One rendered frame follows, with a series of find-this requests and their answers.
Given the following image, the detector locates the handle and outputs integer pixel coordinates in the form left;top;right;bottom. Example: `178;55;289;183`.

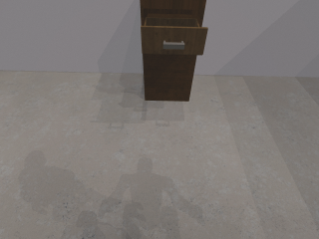
162;40;185;50

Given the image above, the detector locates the cabinet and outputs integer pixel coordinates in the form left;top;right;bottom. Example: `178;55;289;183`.
140;0;206;102

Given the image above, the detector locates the drawer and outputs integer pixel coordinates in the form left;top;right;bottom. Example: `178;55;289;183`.
141;17;208;56

